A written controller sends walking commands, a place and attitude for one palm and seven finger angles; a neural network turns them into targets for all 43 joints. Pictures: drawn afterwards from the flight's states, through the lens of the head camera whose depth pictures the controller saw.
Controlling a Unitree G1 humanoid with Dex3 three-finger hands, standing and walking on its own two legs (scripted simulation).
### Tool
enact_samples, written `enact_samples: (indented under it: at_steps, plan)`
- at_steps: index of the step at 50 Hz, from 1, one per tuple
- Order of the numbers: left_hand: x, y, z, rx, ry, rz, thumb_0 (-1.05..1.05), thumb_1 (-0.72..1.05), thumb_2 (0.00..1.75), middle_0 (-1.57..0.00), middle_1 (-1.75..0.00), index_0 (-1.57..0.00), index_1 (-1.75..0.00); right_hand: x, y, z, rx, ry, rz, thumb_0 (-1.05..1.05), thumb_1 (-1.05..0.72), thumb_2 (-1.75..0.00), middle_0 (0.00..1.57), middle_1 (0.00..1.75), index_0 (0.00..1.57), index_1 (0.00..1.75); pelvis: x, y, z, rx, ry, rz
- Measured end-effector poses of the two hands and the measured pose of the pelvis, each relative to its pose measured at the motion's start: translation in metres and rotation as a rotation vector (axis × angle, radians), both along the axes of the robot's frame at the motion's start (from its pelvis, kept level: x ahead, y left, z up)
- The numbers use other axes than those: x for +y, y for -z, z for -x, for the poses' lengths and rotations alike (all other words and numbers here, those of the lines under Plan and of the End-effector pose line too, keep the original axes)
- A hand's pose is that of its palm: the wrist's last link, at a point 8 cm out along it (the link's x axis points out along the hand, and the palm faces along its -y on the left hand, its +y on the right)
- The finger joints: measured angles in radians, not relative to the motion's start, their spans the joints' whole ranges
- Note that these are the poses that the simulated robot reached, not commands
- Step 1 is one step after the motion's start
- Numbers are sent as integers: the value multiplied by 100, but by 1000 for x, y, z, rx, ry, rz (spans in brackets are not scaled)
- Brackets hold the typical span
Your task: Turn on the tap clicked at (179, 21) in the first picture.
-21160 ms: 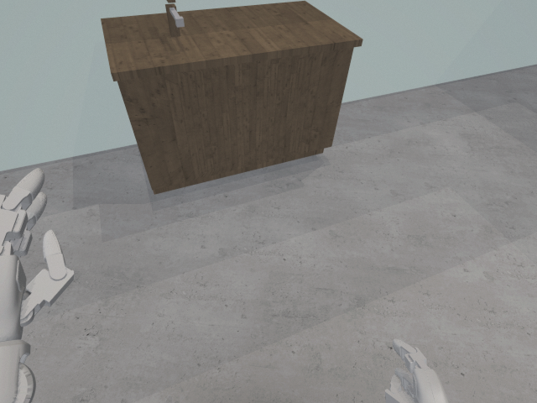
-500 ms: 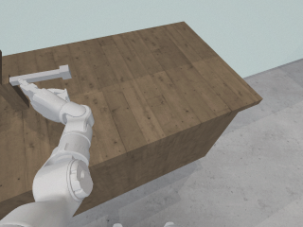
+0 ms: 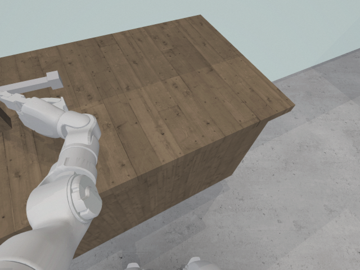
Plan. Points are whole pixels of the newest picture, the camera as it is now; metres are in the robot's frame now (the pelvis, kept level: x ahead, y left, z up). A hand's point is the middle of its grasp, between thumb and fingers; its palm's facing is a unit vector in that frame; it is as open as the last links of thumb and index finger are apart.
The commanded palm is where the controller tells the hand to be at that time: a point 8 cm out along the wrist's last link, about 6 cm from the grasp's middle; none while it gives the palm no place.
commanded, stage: lift the hand up off the lever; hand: left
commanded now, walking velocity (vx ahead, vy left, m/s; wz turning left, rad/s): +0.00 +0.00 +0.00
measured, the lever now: (55, 80) +0.55 +0.24 +0.09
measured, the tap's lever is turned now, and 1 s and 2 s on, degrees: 86 86 86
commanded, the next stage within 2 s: none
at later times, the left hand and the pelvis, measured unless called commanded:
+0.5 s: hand (56, 92) +0.50 +0.22 +0.10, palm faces +0.85 -0.51 -0.11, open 7.8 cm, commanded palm +0.44 +0.23 +0.11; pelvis +0.02 +0.00 +0.01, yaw +1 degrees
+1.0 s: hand (49, 90) +0.48 +0.22 +0.13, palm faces +0.85 -0.52 -0.11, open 7.8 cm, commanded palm +0.42 +0.23 +0.13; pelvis +0.03 +0.01 +0.02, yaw +2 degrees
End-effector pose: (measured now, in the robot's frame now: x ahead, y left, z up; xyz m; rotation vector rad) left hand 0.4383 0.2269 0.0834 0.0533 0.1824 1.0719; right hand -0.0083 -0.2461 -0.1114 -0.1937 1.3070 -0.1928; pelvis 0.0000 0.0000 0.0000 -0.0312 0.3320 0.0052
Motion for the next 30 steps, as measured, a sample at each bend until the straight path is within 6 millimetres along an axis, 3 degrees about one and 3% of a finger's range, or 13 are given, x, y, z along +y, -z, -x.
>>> enact_samples:
  at_steps: [5,10,30]
  plan:
    - [1,-4,1,-15,4,-13,2,90,90,-15,-15,-5,-11,-2,0,2,6,-5,-4,1,-91,-90,20,30,20,30,-2,-1,-1,-7,-5,0]
    - [1,-23,-5,-56,42,-48,2,90,90,-15,-15,-10,-13,-3,-1,-7,-6,-8,-12,1,-91,-90,20,30,20,30,-2,-4,-5,-19,-6,-2]
    - [6,-29,-2,-38,40,-5,2,90,90,-16,-15,-15,-16,3,-7,-77,-99,-66,-35,1,-91,-90,20,30,20,30,3,-14,-29,-51,-17,-10]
